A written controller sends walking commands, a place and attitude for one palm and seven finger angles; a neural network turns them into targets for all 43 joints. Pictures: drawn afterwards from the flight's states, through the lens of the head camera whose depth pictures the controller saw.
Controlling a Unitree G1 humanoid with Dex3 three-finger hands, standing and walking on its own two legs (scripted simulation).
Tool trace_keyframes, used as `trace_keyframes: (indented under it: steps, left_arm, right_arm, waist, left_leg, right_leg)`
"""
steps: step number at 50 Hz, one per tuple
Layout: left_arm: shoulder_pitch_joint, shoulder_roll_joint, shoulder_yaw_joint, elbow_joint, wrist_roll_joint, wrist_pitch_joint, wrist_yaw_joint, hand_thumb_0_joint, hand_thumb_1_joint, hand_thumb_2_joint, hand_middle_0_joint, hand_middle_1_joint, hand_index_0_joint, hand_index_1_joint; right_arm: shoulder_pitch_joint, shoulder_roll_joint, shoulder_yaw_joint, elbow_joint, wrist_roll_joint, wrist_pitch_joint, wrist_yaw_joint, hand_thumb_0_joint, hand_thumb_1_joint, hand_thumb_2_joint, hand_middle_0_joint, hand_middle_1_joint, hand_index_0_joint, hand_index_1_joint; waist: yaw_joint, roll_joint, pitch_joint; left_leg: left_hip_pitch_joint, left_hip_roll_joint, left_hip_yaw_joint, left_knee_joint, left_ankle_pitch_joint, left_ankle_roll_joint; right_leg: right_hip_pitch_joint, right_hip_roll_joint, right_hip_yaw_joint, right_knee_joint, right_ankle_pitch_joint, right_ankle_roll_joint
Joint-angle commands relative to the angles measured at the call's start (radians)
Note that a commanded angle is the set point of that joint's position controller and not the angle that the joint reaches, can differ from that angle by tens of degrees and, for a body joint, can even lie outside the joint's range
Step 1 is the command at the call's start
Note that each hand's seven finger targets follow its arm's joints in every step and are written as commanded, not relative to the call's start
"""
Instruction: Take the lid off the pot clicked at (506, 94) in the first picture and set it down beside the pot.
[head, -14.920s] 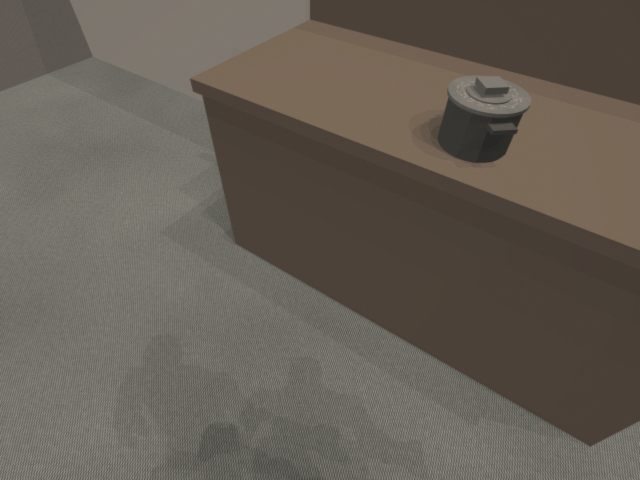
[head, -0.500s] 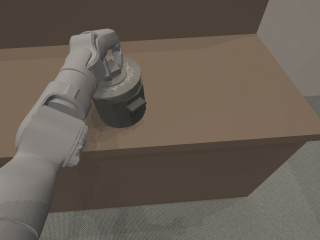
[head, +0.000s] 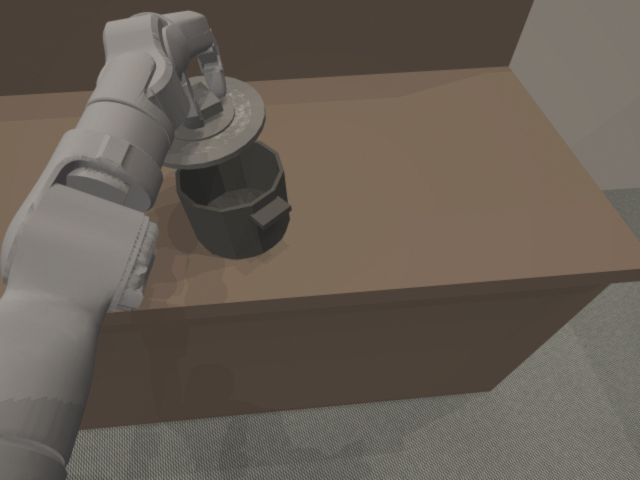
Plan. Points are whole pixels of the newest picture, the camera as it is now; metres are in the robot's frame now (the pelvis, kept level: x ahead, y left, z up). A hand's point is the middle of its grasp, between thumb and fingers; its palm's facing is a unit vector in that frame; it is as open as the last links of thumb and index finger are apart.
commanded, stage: lift the lid straight up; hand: left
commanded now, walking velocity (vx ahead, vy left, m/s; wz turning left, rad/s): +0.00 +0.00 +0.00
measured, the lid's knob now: (194, 104) +0.53 +0.11 +0.20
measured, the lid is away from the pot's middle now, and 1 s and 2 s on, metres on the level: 0.02 0.02 0.15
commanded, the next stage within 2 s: move the lid sideways beside the pot in 0.74 s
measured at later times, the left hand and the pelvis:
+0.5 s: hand (174, 65) +0.48 +0.11 +0.27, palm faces -0.26 -0.11 -0.96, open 8.0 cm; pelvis -0.01 +0.00 +0.00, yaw +1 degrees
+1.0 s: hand (182, 49) +0.50 +0.10 +0.28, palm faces -0.23 -0.09 -0.97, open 8.0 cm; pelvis +0.00 +0.00 +0.00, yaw -1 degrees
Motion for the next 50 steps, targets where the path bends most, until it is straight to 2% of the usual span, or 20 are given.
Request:
trace_keyframes:
  steps: [1, 2, 4, 5, 7, 13, 20, 22, 24, 28, 32, 35, 36, 39, 42, 43, 44, 45, 49, 50]
  left_arm:
    - [-0.750, 0.247, 0.051, -0.277, 0.037, 0.006, 0.055, 0.000, 0.532, 0.978, -0.775, -1.086, -0.814, -1.081]
    - [-0.751, 0.214, 0.029, -0.280, 0.040, 0.007, 0.053, 0.000, 0.532, 0.978, -0.775, -1.086, -0.814, -1.081]
    - [-0.742, 0.235, 0.046, -0.296, 0.042, 0.000, 0.050, 0.000, 0.532, 0.978, -0.775, -1.086, -0.814, -1.081]
    - [-0.735, 0.270, 0.075, -0.271, 0.054, 0.006, 0.050, 0.000, 0.532, 0.978, -0.775, -1.086, -0.814, -1.081]
    - [-0.760, 0.277, 0.077, -0.259, 0.047, 0.013, 0.043, 0.000, 0.532, 0.978, -0.775, -1.086, -0.814, -1.081]
    - [-0.783, 0.151, -0.014, -0.243, 0.030, 0.033, 0.028, 0.000, 0.532, 0.978, -0.775, -1.086, -0.814, -1.081]
    - [-0.819, 0.210, 0.018, -0.224, 0.038, 0.041, 0.031, 0.000, 0.532, 0.978, -0.775, -1.086, -0.814, -1.081]
    - [-0.828, 0.174, -0.005, -0.180, 0.040, 0.054, 0.037, 0.000, 0.532, 0.978, -0.775, -1.086, -0.814, -1.081]
    - [-0.845, 0.159, -0.010, -0.210, 0.028, 0.048, 0.041, 0.000, 0.532, 0.978, -0.775, -1.086, -0.814, -1.081]
    - [-0.875, 0.231, 0.028, -0.206, 0.058, 0.047, 0.046, 0.000, 0.532, 0.978, -0.775, -1.086, -0.814, -1.081]
    - [-0.814, 0.206, 0.020, -0.097, 0.055, 0.077, 0.044, 0.000, 0.532, 0.978, -0.775, -1.086, -0.814, -1.081]
    - [-0.796, 0.231, 0.027, -0.075, 0.066, 0.078, 0.047, 0.000, 0.532, 0.978, -0.775, -1.086, -0.814, -1.081]
    - [-0.837, 0.196, 0.003, -0.099, 0.067, 0.080, 0.047, 0.000, 0.532, 0.978, -0.775, -1.086, -0.814, -1.081]
    - [-0.880, 0.202, 0.009, -0.204, 0.059, 0.054, 0.050, 0.000, 0.532, 0.978, -0.775, -1.086, -0.814, -1.081]
    - [-0.899, 0.204, 0.006, -0.220, 0.070, 0.053, 0.046, 0.000, 0.532, 0.978, -0.775, -1.086, -0.814, -1.081]
    - [-0.863, 0.264, 0.027, -0.273, 0.102, 0.018, 0.051, 0.000, 0.532, 0.978, -0.775, -1.086, -0.814, -1.081]
    - [-0.824, 0.305, 0.062, -0.282, 0.094, -0.002, 0.055, 0.000, 0.532, 0.978, -0.775, -1.086, -0.814, -1.081]
    - [-0.805, 0.337, 0.080, -0.239, 0.117, 0.002, 0.057, 0.000, 0.532, 0.978, -0.775, -1.086, -0.814, -1.081]
    - [-0.748, 0.308, 0.067, -0.181, 0.087, 0.023, 0.050, 0.000, 0.532, 0.978, -0.775, -1.086, -0.814, -1.081]
    - [-0.727, 0.347, 0.085, -0.141, 0.110, 0.036, 0.049, 0.000, 0.532, 0.978, -0.775, -1.086, -0.814, -1.081]
  right_arm:
    - [0.016, -0.140, -0.043, -0.103, 0.002, -0.031, -0.006, 0.000, -0.900, -0.900, 0.200, 0.300, 0.200, 0.300]
    - [0.014, -0.134, -0.044, -0.104, 0.000, -0.035, -0.007, 0.000, -0.900, -0.900, 0.200, 0.300, 0.200, 0.300]
    - [0.024, -0.137, -0.048, -0.107, -0.004, -0.033, -0.007, 0.000, -0.900, -0.900, 0.200, 0.300, 0.200, 0.300]
    - [0.018, -0.138, -0.047, -0.107, -0.004, -0.030, -0.005, 0.000, -0.900, -0.900, 0.200, 0.300, 0.200, 0.300]
    - [0.003, -0.137, -0.043, -0.111, 0.003, -0.028, -0.006, 0.000, -0.900, -0.900, 0.200, 0.300, 0.200, 0.300]
    - [-0.014, -0.132, -0.039, -0.107, 0.009, -0.030, -0.007, 0.000, -0.900, -0.900, 0.200, 0.300, 0.200, 0.300]
    - [-0.023, -0.139, -0.026, -0.103, 0.006, -0.031, -0.018, 0.000, -0.900, -0.900, 0.200, 0.300, 0.200, 0.300]
    - [-0.024, -0.137, -0.020, -0.094, 0.010, -0.034, -0.023, 0.000, -0.900, -0.900, 0.200, 0.300, 0.200, 0.300]
    - [-0.018, -0.139, -0.023, -0.093, 0.008, -0.041, -0.025, 0.000, -0.900, -0.900, 0.200, 0.300, 0.200, 0.300]
    - [-0.018, -0.135, -0.020, -0.101, 0.000, -0.060, -0.032, 0.000, -0.900, -0.900, 0.200, 0.300, 0.200, 0.300]
    - [-0.011, -0.146, -0.016, -0.081, 0.010, -0.044, -0.030, 0.000, -0.900, -0.900, 0.200, 0.300, 0.200, 0.300]
    - [-0.010, -0.153, -0.013, -0.084, 0.004, -0.038, -0.031, 0.000, -0.900, -0.900, 0.200, 0.300, 0.200, 0.300]
    - [-0.012, -0.152, -0.013, -0.082, 0.009, -0.039, -0.032, 0.000, -0.900, -0.900, 0.200, 0.300, 0.200, 0.300]
    - [0.003, -0.143, -0.024, -0.096, -0.002, -0.055, -0.032, 0.000, -0.900, -0.900, 0.200, 0.300, 0.200, 0.300]
    - [0.004, -0.138, -0.025, -0.095, 0.000, -0.061, -0.033, 0.000, -0.900, -0.900, 0.200, 0.300, 0.200, 0.300]
    - [0.019, -0.142, -0.027, -0.102, -0.006, -0.057, -0.034, 0.000, -0.900, -0.900, 0.200, 0.300, 0.200, 0.300]
    - [0.025, -0.144, -0.031, -0.110, -0.010, -0.049, -0.036, 0.000, -0.900, -0.900, 0.200, 0.300, 0.200, 0.300]
    - [0.008, -0.145, -0.024, -0.110, -0.008, -0.040, -0.034, 0.000, -0.900, -0.900, 0.200, 0.300, 0.200, 0.300]
    - [0.017, -0.150, -0.027, -0.106, 0.002, -0.021, -0.031, 0.000, -0.900, -0.900, 0.200, 0.300, 0.200, 0.300]
    - [0.005, -0.154, -0.022, -0.106, 0.000, -0.014, -0.029, 0.000, -0.900, -0.900, 0.200, 0.300, 0.200, 0.300]
  waist:
    - [0.001, -0.007, -0.494]
    - [-0.001, -0.004, -0.501]
    - [0.007, 0.005, -0.533]
    - [0.008, -0.052, -0.525]
    - [0.007, -0.080, -0.514]
    - [-0.010, -0.061, -0.448]
    - [-0.004, -0.067, -0.439]
    - [-0.011, -0.062, -0.400]
    - [-0.006, -0.034, -0.427]
    - [0.000, -0.070, -0.494]
    - [-0.008, -0.131, -0.382]
    - [-0.008, -0.124, -0.392]
    - [-0.017, -0.094, -0.389]
    - [-0.006, -0.042, -0.499]
    - [-0.011, -0.048, -0.513]
    - [-0.002, -0.059, -0.535]
    - [0.005, -0.059, -0.559]
    - [0.007, -0.067, -0.529]
    - [0.010, -0.075, -0.447]
    - [0.010, -0.094, -0.420]
  left_leg:
    - [0.465, -0.026, -0.084, 0.036, 0.391, 0.037]
    - [0.486, -0.024, -0.089, 0.042, 0.423, 0.037]
    - [0.502, -0.018, -0.094, 0.050, 0.467, 0.037]
    - [0.484, -0.021, -0.095, 0.047, 0.441, 0.036]
    - [0.460, -0.026, -0.086, 0.033, 0.385, 0.038]
    - [0.483, -0.022, -0.091, 0.025, 0.353, 0.038]
    - [0.439, -0.025, -0.086, 0.004, 0.254, 0.034]
    - [0.421, -0.022, -0.089, -0.009, 0.208, 0.031]
    - [0.444, -0.017, -0.090, -0.007, 0.233, 0.031]
    - [0.446, -0.023, -0.093, -0.004, 0.230, 0.033]
    - [0.365, -0.022, -0.072, -0.020, 0.178, 0.036]
    - [0.348, -0.021, -0.070, -0.017, 0.181, 0.036]
    - [0.365, -0.019, -0.070, -0.018, 0.182, 0.035]
    - [0.442, -0.012, -0.084, 0.007, 0.293, 0.035]
    - [0.456, -0.016, -0.084, 0.006, 0.285, 0.037]
    - [0.449, -0.011, -0.082, 0.015, 0.318, 0.037]
    - [0.445, -0.007, -0.077, 0.020, 0.357, 0.038]
    - [0.409, -0.016, -0.072, 0.019, 0.330, 0.036]
    - [0.369, -0.017, -0.052, 0.003, 0.325, 0.040]
    - [0.344, -0.021, -0.047, 0.008, 0.320, 0.041]
  right_leg:
    - [-0.044, 0.062, -0.023, -0.028, 0.468, -0.047]
    - [-0.059, 0.063, -0.024, -0.026, 0.469, -0.047]
    - [-0.045, 0.059, -0.022, -0.028, 0.488, -0.049]
    - [-0.032, 0.065, -0.023, -0.028, 0.480, -0.045]
    - [-0.016, 0.062, -0.023, -0.029, 0.472, -0.043]
    - [-0.097, 0.066, -0.033, -0.042, 0.400, -0.042]
    - [-0.066, 0.058, -0.031, -0.051, 0.366, -0.047]
    - [-0.096, 0.058, -0.035, -0.057, 0.315, -0.047]
    - [-0.095, 0.054, -0.034, -0.059, 0.323, -0.051]
    - [-0.046, 0.056, -0.021, -0.050, 0.338, -0.047]
    - [-0.065, 0.055, -0.029, -0.066, 0.326, -0.041]
    - [-0.049, 0.052, -0.023, -0.066, 0.338, -0.041]
    - [-0.069, 0.055, -0.025, -0.068, 0.335, -0.042]
    - [-0.044, 0.053, -0.016, -0.056, 0.397, -0.049]
    - [-0.046, 0.062, -0.018, -0.052, 0.388, -0.044]
    - [-0.031, 0.062, -0.013, -0.054, 0.402, -0.045]
    - [0.009, 0.053, -0.007, -0.055, 0.448, -0.049]
    - [0.011, 0.057, -0.005, -0.049, 0.447, -0.048]
    - [0.009, 0.052, -0.019, -0.058, 0.467, -0.049]
    - [0.010, 0.055, -0.015, -0.055, 0.478, -0.046]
